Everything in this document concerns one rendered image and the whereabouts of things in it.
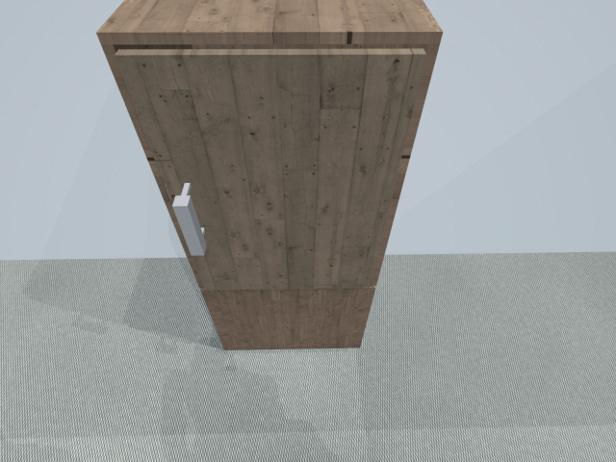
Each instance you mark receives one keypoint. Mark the cupboard door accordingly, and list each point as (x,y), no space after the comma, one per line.
(292,155)

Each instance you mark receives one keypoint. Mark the handle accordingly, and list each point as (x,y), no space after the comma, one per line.
(188,221)

